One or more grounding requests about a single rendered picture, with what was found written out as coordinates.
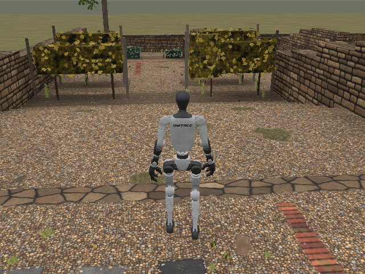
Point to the right robot upper arm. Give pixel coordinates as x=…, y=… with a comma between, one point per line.
x=202, y=130

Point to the right robot hand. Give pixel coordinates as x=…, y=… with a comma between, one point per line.
x=211, y=168

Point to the left robot upper arm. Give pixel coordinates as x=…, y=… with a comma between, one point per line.
x=162, y=130

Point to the right robot forearm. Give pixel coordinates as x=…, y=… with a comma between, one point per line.
x=208, y=153

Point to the left robot forearm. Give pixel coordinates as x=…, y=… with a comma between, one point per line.
x=156, y=155

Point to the left robot hand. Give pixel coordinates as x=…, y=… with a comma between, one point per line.
x=152, y=173

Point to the right robot shin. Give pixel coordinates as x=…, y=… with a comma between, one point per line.
x=196, y=211

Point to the robot right foot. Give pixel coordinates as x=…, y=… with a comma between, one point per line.
x=195, y=234

